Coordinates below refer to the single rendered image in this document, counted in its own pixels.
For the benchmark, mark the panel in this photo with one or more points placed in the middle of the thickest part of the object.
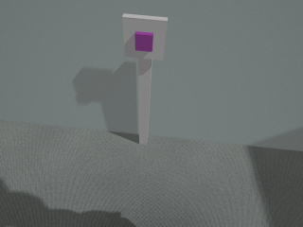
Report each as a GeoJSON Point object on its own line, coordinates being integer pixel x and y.
{"type": "Point", "coordinates": [151, 24]}

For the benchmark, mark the button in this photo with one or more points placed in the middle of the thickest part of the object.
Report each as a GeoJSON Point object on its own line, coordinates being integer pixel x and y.
{"type": "Point", "coordinates": [143, 41]}

